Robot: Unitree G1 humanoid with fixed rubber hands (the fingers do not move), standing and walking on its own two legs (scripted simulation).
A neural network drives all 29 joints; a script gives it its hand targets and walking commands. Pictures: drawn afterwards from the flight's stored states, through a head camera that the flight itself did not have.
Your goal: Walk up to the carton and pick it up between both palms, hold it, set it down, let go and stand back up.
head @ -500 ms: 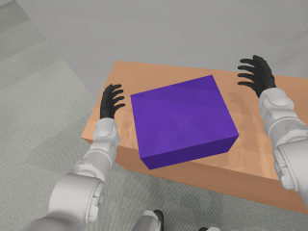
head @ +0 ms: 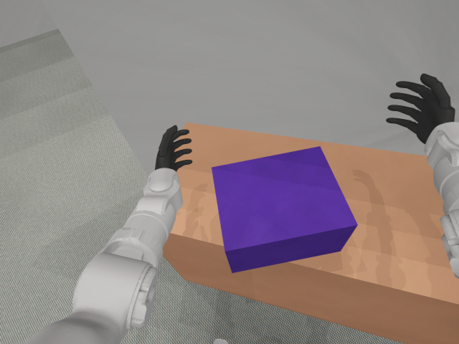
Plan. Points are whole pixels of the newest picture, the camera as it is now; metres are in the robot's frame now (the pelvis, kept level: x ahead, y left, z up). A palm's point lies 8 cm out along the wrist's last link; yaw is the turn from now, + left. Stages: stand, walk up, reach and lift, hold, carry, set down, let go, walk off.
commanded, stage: set down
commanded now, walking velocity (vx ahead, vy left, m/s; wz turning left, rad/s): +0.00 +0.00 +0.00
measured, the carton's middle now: (276, 209) +0.43 +0.03 -0.10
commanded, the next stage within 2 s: none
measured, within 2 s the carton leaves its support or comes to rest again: neither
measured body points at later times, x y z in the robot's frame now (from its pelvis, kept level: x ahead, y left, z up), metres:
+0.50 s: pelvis -0.01 +0.00 +0.01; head +0.08 +0.00 +0.45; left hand +0.40 +0.24 +0.06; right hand +0.51 -0.20 +0.12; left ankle +0.04 +0.13 -0.70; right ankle +0.00 -0.12 -0.70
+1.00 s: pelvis -0.02 +0.00 +0.02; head +0.06 +0.00 +0.46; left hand +0.34 +0.24 +0.02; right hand +0.43 -0.24 +0.06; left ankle +0.04 +0.13 -0.70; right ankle +0.00 -0.12 -0.70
